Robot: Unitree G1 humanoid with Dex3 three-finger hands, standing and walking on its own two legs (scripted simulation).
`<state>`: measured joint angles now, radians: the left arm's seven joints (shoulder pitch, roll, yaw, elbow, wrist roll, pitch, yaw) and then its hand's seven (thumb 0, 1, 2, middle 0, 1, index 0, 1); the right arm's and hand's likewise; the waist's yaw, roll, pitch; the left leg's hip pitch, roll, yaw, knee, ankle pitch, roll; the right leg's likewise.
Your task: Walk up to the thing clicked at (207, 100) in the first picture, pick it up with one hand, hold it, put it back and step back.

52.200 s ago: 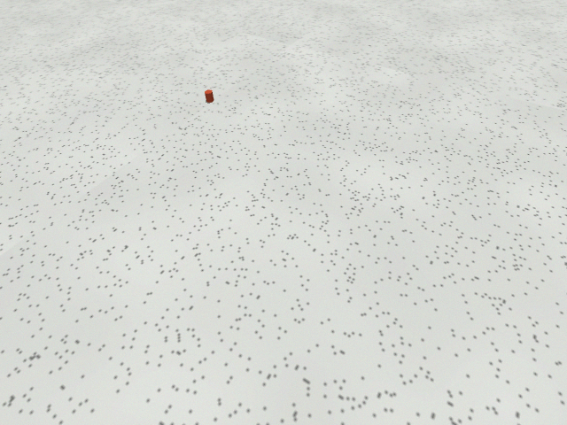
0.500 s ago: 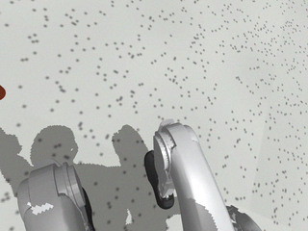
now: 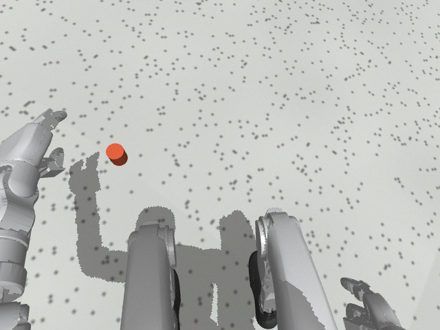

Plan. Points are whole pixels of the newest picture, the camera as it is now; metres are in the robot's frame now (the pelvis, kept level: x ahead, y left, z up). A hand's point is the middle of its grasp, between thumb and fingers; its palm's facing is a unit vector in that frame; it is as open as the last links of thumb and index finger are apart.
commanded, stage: home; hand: left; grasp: from above
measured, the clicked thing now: (117, 154) +0.54 +0.27 -0.42
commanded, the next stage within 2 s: none
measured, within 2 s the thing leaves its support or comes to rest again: neither
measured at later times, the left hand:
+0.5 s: hand (58, 230) +0.28 +0.19 +0.10, palm faces +0.06 -0.94 -0.32, open 7.4 cm
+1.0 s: hand out of the picture +0.22 +0.17 +0.22, palm faces +0.17 -0.96 -0.21, open 7.4 cm
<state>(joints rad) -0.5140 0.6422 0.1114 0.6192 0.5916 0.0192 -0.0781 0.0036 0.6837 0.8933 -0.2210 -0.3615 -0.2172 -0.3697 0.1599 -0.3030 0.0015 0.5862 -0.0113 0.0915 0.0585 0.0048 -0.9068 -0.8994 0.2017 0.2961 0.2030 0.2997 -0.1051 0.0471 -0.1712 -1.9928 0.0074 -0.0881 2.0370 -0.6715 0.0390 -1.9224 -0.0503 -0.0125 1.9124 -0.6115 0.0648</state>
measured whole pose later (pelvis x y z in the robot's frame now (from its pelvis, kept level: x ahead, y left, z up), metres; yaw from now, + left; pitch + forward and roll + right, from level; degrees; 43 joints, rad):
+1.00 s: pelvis +0.08 -0.03 +0.26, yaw +6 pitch +10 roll -3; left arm 0.51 0.21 0.03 -0.12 -0.06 0.45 0.03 0.01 0.90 0.90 -0.20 -0.30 -0.20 -0.30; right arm 0.28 -0.23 0.03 0.52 0.02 -0.23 -0.19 0.01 -0.91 -0.90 0.20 0.30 0.20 0.30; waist -0.04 0.06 -0.18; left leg -0.68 0.05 -0.06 1.00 -0.49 -0.03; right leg -0.65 -0.04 -0.06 0.93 -0.44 0.03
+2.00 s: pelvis +0.08 -0.03 +0.26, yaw +6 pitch +9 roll -3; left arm 0.49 0.22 0.03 -0.12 -0.05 0.46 0.02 0.01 0.90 0.90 -0.20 -0.30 -0.20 -0.30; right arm 0.28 -0.22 0.03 0.55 0.01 -0.26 -0.19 0.01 -0.90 -0.90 0.20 0.30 0.20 0.30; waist -0.03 0.05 -0.16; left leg -0.68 0.05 -0.06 1.01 -0.49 -0.02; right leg -0.65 -0.03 -0.06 0.93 -0.45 0.03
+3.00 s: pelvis +0.08 -0.02 +0.26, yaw +6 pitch +9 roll -3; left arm 0.47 0.23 0.02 -0.09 -0.03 0.40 0.03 0.01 0.90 0.90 -0.20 -0.29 -0.20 -0.30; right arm 0.28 -0.22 0.02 0.56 -0.02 -0.24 -0.18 0.01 -0.90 -0.90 0.20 0.30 0.20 0.30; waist -0.03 0.05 -0.14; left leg -0.66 0.05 -0.06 1.01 -0.51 -0.02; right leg -0.62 -0.04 -0.05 0.94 -0.46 0.04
